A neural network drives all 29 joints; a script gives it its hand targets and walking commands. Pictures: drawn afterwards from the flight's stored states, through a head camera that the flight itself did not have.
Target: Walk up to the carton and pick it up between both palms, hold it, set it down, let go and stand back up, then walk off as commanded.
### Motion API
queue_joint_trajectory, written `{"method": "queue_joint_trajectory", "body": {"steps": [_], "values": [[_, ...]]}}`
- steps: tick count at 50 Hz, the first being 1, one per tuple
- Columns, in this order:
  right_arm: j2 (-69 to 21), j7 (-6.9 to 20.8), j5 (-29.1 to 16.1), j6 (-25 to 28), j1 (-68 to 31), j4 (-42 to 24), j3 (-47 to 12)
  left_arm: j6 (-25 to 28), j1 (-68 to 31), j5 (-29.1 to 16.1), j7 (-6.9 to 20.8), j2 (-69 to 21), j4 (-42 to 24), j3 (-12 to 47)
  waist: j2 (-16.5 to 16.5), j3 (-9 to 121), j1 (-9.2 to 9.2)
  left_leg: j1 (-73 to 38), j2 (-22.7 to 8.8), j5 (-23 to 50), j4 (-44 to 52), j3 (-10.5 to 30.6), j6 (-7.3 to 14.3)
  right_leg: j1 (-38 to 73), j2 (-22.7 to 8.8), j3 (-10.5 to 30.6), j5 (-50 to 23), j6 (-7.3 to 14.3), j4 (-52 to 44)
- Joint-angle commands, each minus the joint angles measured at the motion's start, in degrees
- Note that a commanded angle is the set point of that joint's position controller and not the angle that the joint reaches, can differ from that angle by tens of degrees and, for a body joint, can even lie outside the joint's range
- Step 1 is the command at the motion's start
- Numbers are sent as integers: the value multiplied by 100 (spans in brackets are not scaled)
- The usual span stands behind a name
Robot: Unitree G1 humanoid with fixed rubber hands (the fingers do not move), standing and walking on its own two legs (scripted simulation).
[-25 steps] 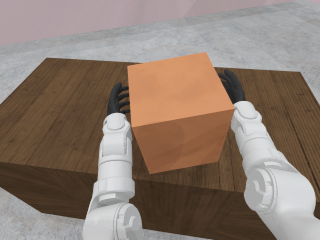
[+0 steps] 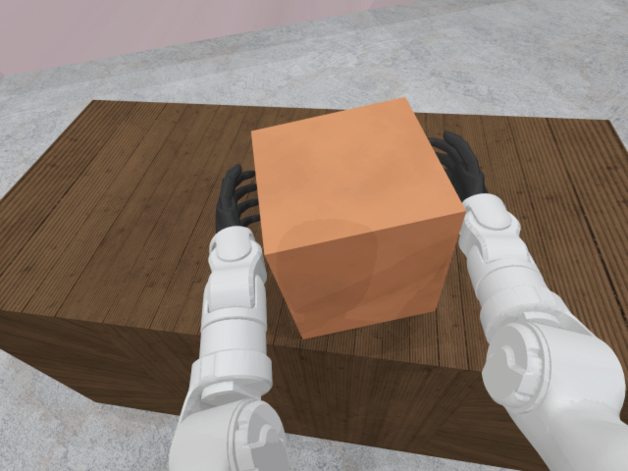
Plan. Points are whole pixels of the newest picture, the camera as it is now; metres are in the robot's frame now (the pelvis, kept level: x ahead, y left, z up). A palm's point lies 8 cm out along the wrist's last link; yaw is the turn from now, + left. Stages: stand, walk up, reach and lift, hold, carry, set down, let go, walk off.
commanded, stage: set down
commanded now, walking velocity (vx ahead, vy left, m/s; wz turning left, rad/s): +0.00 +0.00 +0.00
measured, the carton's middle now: (350, 227) +0.45 +0.03 +0.05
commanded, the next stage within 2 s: none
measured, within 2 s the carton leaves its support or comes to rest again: rests again in 0.74 s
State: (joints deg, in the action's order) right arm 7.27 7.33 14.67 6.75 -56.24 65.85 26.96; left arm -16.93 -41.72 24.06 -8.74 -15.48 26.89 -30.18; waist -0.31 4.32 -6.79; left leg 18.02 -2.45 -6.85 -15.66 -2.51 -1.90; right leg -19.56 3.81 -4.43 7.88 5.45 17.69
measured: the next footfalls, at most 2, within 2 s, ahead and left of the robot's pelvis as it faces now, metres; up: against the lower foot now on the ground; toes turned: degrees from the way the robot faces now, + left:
none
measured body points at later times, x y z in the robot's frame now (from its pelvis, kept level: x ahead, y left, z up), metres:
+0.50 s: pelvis +0.00 +0.00 +0.00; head +0.05 -0.01 +0.45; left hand +0.39 +0.18 +0.10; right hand +0.47 -0.12 +0.10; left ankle +0.00 +0.15 -0.75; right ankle +0.00 -0.05 -0.75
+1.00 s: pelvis +0.00 +0.00 +0.00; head +0.06 -0.01 +0.45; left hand +0.40 +0.17 +0.09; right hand +0.47 -0.12 +0.09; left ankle +0.00 +0.15 -0.75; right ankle +0.00 -0.05 -0.75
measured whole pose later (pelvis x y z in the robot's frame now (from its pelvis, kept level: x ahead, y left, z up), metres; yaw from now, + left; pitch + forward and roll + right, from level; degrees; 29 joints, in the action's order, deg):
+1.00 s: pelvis +0.00 +0.00 +0.00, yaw +0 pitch +9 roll +1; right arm 5.5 8.8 19.0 8.1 -52.8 63.6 31.4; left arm -13.0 -40.2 27.0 -8.2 -17.1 27.5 -31.6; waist -0.7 3.7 -6.4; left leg 17.8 -2.5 -7.2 -15.7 -2.7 -2.0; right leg -19.3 3.8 -4.4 8.1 5.6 17.6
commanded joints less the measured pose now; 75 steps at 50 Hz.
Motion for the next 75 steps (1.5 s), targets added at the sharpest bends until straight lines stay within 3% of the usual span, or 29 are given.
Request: {"method": "queue_joint_trajectory", "body": {"steps": [1,4,6,10,11,12,16,20,23,28,30,32,33,35,38,42,50,52,53,56,57,59,60,64,66,67,68,72,75], "values": [[-2085,594,62,189,-2727,-198,-866,500,-2990,-191,248,-1786,-433,1621,-382,3367,71,-680,121,1632,-221,-260,260,2012,-435,100,-2538,-691,274],[-1990,658,62,118,-2626,78,-864,375,-2709,-49,225,-1759,-224,1337,-481,3029,-90,-905,70,1659,-252,-281,336,1651,-414,95,-2157,-653,165],[-1870,618,148,221,-2741,-201,-796,468,-2784,-209,227,-1842,-309,1612,-602,3476,56,-1001,70,1978,-361,-279,259,1591,-314,-7,-2590,-656,213],[-1951,615,134,147,-2797,-177,-723,431,-2881,-117,146,-1626,-219,1342,-381,3101,-110,-915,74,1368,-206,-284,341,1463,-348,47,-1554,-584,42],[-1854,659,221,203,-2806,-5,-527,527,-3186,-258,118,-1828,-498,1704,-271,3515,104,-1155,57,1682,-282,-280,200,1033,-272,-93,-1502,-556,25],[-2037,704,23,249,-2648,-181,-771,576,-2962,-218,104,-1876,-664,1687,-197,3710,-65,-1230,59,2040,-400,-289,198,1186,-266,-55,-1972,-558,99],[-1868,642,387,52,-2597,-81,-417,391,-2859,-7,180,-1525,-36,1296,-413,2769,15,-742,71,916,-157,-313,371,1401,-464,154,-852,-646,-77],[-2114,743,313,231,-2742,-455,-645,609,-2898,-28,167,-1608,-340,1292,-465,3395,-197,-768,105,1761,-319,-394,310,1676,-422,126,-1906,-653,103],[-2048,751,407,104,-2535,-192,-595,496,-2835,38,211,-1656,-303,1288,-569,2977,-93,-781,72,1306,-173,-295,349,1605,-323,28,-1301,-635,65],[-2116,704,453,217,-2369,-469,-702,594,-2420,95,288,-1744,-126,1113,-581,3020,-69,-646,133,1689,-226,-345,342,2049,-449,130,-2348,-715,197],[-1869,674,606,199,-2226,-166,-424,553,-2379,103,281,-1739,-53,1202,-586,2700,153,-455,113,1309,-165,-323,368,1850,-501,168,-1904,-661,142],[-2123,705,462,176,-2277,-351,-600,570,-2400,109,304,-1688,8,1052,-525,2672,-61,-549,100,1254,-172,-345,410,1733,-472,130,-1724,-684,104],[-2143,715,477,98,-2047,-131,-544,583,-2448,134,311,-1794,-209,1268,-411,2653,117,-720,79,1278,-162,-302,416,1690,-489,158,-1723,-680,101],[-2187,748,367,246,-2126,-361,-781,603,-2410,133,294,-1768,-276,1168,-621,3080,-109,-513,53,1604,-284,-308,398,1962,-462,192,-2267,-695,258],[-1969,744,536,210,-2297,-320,-474,568,-2435,150,269,-1733,-241,1213,-420,2880,51,-753,91,1562,-194,-290,307,1736,-384,23,-2048,-623,208],[-2065,758,454,321,-2232,-373,-700,644,-2176,169,263,-1854,-182,1106,-551,3010,-200,-733,31,1907,-322,-277,391,1724,-386,94,-2171,-585,199],[-1860,743,692,231,-1919,-96,-325,625,-2075,241,311,-1789,18,1034,-454,2623,49,-756,91,1656,-188,-295,379,1585,-413,80,-2016,-627,121],[-2040,778,627,285,-2090,-442,-613,713,-2122,288,341,-1713,110,834,-771,2700,-153,-488,79,1465,-144,-349,456,1946,-500,206,-2139,-694,152],[-2108,781,534,218,-2077,-553,-665,662,-1942,277,378,-1715,93,860,-539,2460,-197,-451,98,1463,-119,-370,456,1894,-508,202,-2061,-657,111],[-2147,776,564,269,-1924,-456,-532,700,-2106,290,336,-1873,-203,1141,-427,2992,19,-667,83,1646,-233,-319,367,1708,-445,131,-2043,-617,103],[-2057,772,600,154,-1705,-313,-621,587,-1744,305,355,-1778,145,893,-552,2450,-99,-866,74,1664,-190,-295,448,1590,-340,52,-1879,-577,79],[-1845,814,669,200,-1913,-265,-415,645,-2073,242,356,-1876,-128,1134,-377,2555,145,-697,78,1247,-92,-273,361,1589,-468,100,-1378,-572,-27],[-1959,804,610,205,-1922,-581,-607,614,-1871,319,350,-1723,53,886,-533,2469,-121,-652,74,1211,-60,-359,459,1694,-447,129,-1438,-607,-24],[-2233,824,613,195,-1859,-709,-703,694,-1968,350,381,-1770,-169,824,-631,2906,-278,-443,93,1567,-150,-398,462,2129,-513,263,-2212,-675,194],[-2092,779,808,118,-1791,-433,-439,619,-1935,305,426,-1769,-38,856,-560,2554,-16,-372,108,1456,-106,-340,479,1957,-514,194,-2136,-665,156],[-2166,785,707,179,-1729,-474,-413,659,-1834,356,429,-1883,-54,883,-337,2597,-49,-384,114,1501,-133,-341,411,1806,-554,211,-1987,-658,123],[-2184,828,593,237,-1825,-565,-596,697,-1760,360,421,-1830,-101,848,-381,2555,-198,-514,121,1696,-169,-370,397,1888,-525,211,-2228,-637,128],[-2171,807,694,137,-1559,-379,-652,713,-1665,390,497,-1807,232,606,-724,2217,-176,-177,104,1212,-44,-369,544,2049,-529,244,-2117,-679,142],[-2192,826,540,159,-1579,-569,-690,699,-1569,352,463,-1808,204,674,-431,2344,-204,-336,104,1477,-136,-374,499,1956,-485,246,-2266,-655,201]]}}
